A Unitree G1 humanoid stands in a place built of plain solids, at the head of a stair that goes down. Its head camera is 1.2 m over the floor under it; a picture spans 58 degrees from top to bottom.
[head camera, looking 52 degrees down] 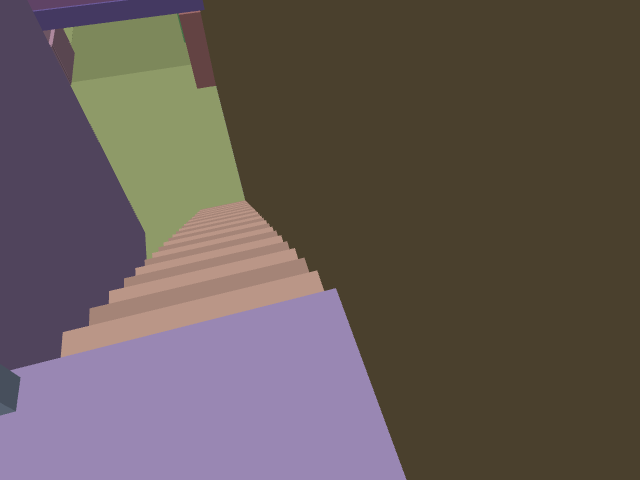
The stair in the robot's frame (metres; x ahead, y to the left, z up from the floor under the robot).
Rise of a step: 0.21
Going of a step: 0.22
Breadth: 0.94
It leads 16 degrees to the left of straight ahead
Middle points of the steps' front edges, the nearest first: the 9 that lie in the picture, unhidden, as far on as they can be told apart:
0.61 0.40 0.00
0.82 0.46 -0.21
1.03 0.52 -0.42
1.24 0.58 -0.63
1.45 0.65 -0.83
1.66 0.71 -1.04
1.88 0.77 -1.25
2.09 0.83 -1.46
2.30 0.89 -1.67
